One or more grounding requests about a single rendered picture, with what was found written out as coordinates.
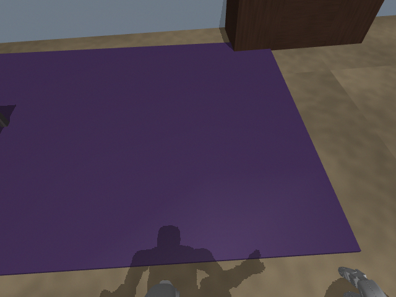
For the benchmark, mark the right robot hand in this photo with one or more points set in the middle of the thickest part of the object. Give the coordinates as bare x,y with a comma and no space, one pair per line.
367,288

